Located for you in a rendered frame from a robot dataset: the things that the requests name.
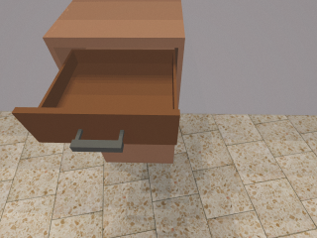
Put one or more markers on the drawer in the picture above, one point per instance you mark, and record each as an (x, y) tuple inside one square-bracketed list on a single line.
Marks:
[(105, 91)]

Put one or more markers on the cabinet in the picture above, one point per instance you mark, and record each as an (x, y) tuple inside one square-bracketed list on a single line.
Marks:
[(122, 25)]

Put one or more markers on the handle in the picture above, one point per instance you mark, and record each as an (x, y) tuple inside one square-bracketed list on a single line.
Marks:
[(97, 146)]

